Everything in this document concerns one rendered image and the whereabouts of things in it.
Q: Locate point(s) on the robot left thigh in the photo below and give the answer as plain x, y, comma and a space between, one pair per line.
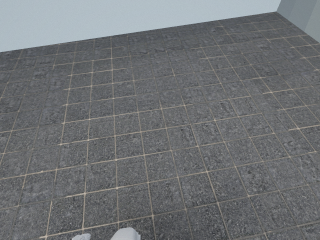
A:
126, 234

